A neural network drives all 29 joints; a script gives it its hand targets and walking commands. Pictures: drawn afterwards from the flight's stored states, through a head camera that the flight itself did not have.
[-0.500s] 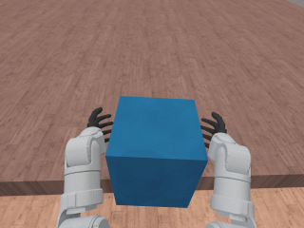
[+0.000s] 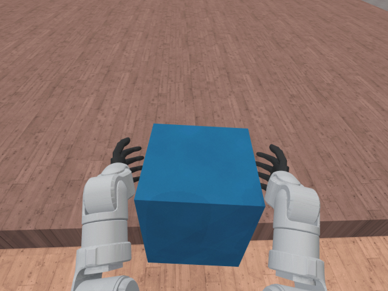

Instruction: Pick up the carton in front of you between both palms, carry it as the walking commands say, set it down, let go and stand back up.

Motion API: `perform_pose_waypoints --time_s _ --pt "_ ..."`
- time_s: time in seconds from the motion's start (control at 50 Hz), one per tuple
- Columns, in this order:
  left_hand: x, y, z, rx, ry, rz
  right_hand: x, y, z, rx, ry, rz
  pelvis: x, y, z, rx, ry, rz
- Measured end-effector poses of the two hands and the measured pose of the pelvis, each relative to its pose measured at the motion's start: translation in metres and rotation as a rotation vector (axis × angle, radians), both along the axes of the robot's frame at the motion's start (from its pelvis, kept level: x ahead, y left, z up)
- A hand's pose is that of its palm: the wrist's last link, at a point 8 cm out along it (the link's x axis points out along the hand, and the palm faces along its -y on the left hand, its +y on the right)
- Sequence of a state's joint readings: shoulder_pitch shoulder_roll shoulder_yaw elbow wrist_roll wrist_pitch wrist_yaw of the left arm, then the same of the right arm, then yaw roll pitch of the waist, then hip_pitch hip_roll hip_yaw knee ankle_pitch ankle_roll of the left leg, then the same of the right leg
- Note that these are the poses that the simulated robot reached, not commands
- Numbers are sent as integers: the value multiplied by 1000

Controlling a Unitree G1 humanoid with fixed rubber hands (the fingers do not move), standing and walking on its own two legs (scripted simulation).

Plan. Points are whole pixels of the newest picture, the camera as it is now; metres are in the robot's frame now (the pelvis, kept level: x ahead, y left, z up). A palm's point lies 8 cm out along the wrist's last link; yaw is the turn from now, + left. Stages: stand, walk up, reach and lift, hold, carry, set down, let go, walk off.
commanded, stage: carry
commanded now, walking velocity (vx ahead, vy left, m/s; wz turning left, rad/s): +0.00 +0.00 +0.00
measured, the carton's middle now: (197, 196) +0.33 +0.00 +0.03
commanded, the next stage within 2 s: none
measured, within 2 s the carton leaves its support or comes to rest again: neither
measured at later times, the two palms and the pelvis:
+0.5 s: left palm (117, 175) +0.32 +0.16 +0.11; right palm (274, 183) +0.31 -0.15 +0.11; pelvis +0.00 +0.01 +0.00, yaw +0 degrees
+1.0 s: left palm (116, 175) +0.32 +0.16 +0.11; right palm (272, 183) +0.32 -0.14 +0.11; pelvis +0.00 +0.01 +0.00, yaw +0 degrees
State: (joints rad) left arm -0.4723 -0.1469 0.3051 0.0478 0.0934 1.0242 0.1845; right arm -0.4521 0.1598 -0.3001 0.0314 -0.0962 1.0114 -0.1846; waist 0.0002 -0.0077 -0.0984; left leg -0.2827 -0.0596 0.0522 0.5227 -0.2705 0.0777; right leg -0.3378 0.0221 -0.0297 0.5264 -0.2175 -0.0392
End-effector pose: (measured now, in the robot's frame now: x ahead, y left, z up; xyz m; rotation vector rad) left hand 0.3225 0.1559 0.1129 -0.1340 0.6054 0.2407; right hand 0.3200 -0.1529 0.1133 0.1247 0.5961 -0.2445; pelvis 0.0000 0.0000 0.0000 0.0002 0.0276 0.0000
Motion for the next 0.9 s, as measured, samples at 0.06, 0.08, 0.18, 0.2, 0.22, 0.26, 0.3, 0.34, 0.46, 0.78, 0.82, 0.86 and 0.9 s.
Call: perform_pose_waypoints --time_s 0.06,0.08,0.18,0.2,0.22,0.26,0.3,0.34,0.46,0.78,0.82,0.86,0.9 --pt "-1 1 0 0 0 -1 -1 1 0 0 0 -1 -1 2 0 0 1 -1" --pt "-1 1 0 0 0 -2 -1 1 0 0 0 -1 -1 2 0 0 1 -1" --pt "-2 3 -1 1 0 -4 -3 3 -1 0 0 -4 -3 4 0 0 2 -2" --pt "-2 3 -1 1 0 -4 -3 3 -1 1 0 -4 -3 5 0 0 2 -3" --pt "-2 3 -1 1 0 -4 -4 3 -2 1 0 -4 -3 5 0 0 2 -3" --pt "-2 4 -2 1 0 -5 -4 4 -2 1 0 -5 -3 6 -1 0 2 -3" --pt "-2 4 -2 1 0 -5 -4 4 -2 1 0 -5 -4 6 -1 0 2 -4" --pt "-2 5 -2 1 -1 -6 -5 4 -2 1 0 -6 -4 7 -1 0 2 -4" --pt "-3 6 -3 1 -2 -6 -5 6 -3 1 -1 -6 -5 9 -1 0 3 -5" --pt "-3 8 -3 1 -3 -7 -5 8 -4 -1 -2 -6 -5 11 -1 0 4 -7" --pt "-3 8 -4 0 -3 -8 -5 8 -4 -1 -2 -6 -5 11 -1 0 4 -7" --pt "-3 8 -4 0 -3 -8 -5 8 -4 -1 -2 -6 -5 11 -1 0 4 -7" --pt "-3 9 -4 0 -3 -8 -5 8 -4 -1 -2 -6 -5 11 -1 0 4 -7"
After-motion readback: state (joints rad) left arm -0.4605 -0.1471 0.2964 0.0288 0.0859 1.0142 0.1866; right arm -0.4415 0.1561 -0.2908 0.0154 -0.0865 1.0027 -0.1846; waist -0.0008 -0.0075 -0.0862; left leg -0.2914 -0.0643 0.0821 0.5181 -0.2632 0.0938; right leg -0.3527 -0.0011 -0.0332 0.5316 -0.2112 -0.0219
